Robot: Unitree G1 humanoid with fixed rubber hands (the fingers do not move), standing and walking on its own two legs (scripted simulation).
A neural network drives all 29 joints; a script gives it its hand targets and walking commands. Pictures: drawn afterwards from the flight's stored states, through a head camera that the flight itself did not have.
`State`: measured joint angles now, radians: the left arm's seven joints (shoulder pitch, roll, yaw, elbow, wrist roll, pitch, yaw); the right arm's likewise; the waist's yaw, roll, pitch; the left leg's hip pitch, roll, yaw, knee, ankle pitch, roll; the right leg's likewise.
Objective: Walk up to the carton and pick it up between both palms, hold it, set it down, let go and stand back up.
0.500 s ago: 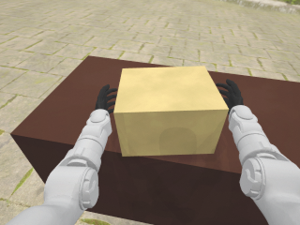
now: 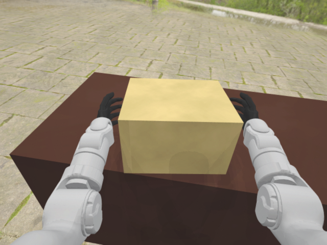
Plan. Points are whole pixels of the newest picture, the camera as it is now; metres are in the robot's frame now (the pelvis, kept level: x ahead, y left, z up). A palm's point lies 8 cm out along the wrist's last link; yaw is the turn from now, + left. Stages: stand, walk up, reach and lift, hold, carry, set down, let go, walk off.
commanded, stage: reach and lift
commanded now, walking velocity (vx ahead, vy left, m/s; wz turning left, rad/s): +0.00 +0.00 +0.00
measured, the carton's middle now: (174, 122) +0.45 +0.01 +0.11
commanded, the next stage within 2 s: hold in 0.82 s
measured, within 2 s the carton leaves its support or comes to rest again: neither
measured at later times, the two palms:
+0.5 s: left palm (103, 115) +0.37 +0.20 +0.17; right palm (252, 119) +0.38 -0.18 +0.19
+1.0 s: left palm (99, 111) +0.36 +0.21 +0.19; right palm (252, 114) +0.38 -0.17 +0.21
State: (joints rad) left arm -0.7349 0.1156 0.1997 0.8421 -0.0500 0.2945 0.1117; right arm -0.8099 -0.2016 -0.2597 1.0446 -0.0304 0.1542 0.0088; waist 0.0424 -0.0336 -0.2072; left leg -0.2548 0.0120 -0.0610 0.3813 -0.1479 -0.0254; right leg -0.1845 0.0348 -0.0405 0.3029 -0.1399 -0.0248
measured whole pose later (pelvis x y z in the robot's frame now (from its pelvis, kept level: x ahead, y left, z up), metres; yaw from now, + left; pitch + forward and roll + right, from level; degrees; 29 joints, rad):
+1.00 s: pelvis +0.00 +0.00 +0.00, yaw +0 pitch -1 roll -1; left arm -0.72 0.14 0.22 0.65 0.01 0.50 0.09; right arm -0.79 -0.18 -0.20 0.82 0.04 0.36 -0.04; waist 0.02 -0.03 -0.21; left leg -0.22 0.01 -0.06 0.38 -0.15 -0.02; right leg -0.15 0.03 -0.04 0.30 -0.14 -0.02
